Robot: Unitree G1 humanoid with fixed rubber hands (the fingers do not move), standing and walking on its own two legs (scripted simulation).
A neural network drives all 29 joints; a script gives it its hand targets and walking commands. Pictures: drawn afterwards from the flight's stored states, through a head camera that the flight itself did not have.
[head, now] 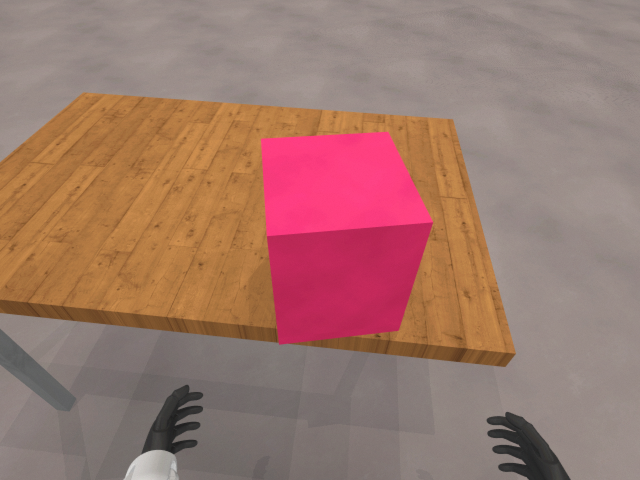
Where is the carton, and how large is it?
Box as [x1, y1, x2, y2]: [261, 132, 432, 344]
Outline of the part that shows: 388,132 261,139 266,230 279,344 398,330 432,221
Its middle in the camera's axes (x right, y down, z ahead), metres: +0.02 +0.00 +0.62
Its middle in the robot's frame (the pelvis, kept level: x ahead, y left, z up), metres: +0.45 +0.01 +0.03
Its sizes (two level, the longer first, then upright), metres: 0.210 0.200 0.250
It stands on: a table, 0.67 m high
